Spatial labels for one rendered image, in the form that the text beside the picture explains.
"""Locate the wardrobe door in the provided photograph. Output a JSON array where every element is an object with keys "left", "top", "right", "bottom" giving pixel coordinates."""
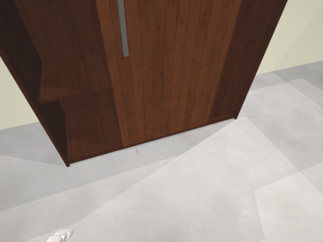
[
  {"left": 96, "top": 0, "right": 242, "bottom": 147},
  {"left": 208, "top": 0, "right": 278, "bottom": 119}
]

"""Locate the robot left hand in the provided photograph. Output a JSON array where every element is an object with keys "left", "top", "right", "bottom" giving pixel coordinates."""
[{"left": 46, "top": 229, "right": 74, "bottom": 242}]

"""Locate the handle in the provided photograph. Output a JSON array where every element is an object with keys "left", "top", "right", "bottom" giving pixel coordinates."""
[{"left": 117, "top": 0, "right": 129, "bottom": 56}]

